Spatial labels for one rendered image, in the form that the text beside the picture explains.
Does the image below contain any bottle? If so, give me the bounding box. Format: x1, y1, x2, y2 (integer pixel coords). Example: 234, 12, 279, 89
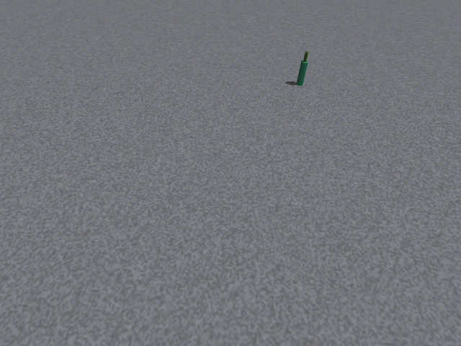
297, 51, 308, 86

